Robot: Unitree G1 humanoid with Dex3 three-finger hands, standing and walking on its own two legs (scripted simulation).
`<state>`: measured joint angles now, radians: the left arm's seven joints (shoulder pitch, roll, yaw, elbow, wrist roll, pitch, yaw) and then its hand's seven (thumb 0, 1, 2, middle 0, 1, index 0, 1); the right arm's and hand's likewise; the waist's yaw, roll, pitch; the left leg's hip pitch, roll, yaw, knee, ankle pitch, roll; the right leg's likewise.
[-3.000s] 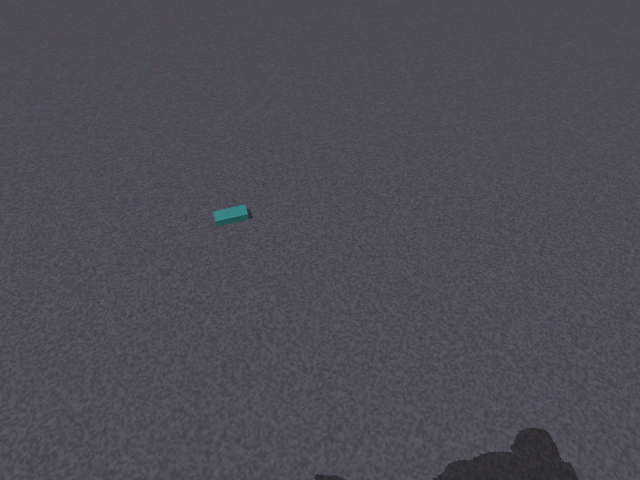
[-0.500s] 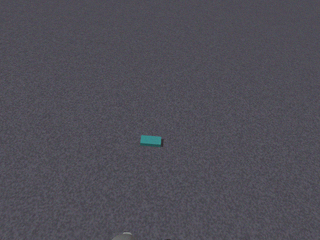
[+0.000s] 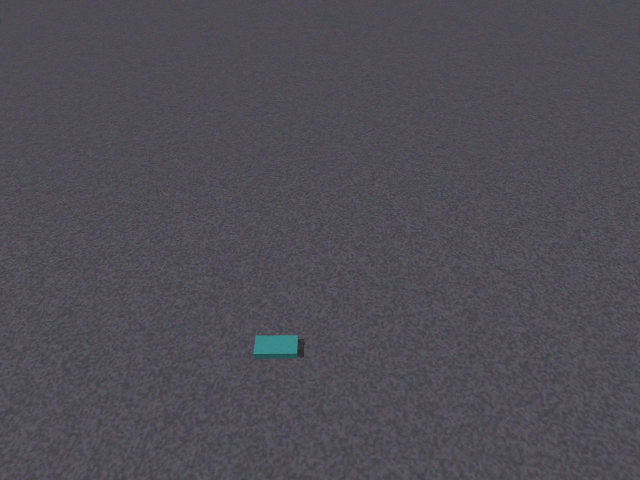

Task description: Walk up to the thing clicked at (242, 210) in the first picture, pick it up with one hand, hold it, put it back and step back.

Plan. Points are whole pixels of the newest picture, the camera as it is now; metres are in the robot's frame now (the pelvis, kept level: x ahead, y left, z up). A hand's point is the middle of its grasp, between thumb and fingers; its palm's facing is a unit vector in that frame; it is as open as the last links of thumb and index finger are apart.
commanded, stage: walk up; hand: left
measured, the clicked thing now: (276, 346) +0.70 +0.23 -0.73
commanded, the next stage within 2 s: none
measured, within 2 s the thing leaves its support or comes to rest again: neither
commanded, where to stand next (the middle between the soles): +0.29 -0.05 m, yaw +4 degrees
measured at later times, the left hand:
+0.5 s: hand (181, 470) +0.19 +0.22 -0.14, palm faces -0.02 -0.95 -0.31, open 7.4 cm
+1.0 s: hand (204, 450) +0.20 +0.19 -0.11, palm faces +0.07 -0.87 -0.49, open 7.4 cm
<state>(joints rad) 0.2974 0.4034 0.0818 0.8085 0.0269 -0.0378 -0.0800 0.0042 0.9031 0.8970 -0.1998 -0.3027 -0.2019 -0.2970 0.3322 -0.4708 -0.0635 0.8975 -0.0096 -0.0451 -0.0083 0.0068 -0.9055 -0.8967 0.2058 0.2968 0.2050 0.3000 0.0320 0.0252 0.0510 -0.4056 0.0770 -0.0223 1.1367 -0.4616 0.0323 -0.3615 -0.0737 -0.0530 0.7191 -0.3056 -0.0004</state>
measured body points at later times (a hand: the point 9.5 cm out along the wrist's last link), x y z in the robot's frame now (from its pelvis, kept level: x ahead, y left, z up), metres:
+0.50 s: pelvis +0.13 -0.04 +0.01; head +0.14 -0.01 +0.46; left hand +0.19 +0.27 -0.12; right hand +0.19 -0.37 -0.07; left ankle +0.17 +0.08 -0.72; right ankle +0.19 -0.19 -0.66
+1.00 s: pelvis +0.19 -0.11 +0.01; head +0.21 -0.14 +0.46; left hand +0.20 +0.23 -0.08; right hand +0.29 -0.42 -0.13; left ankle +0.22 +0.06 -0.68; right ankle +0.27 -0.23 -0.72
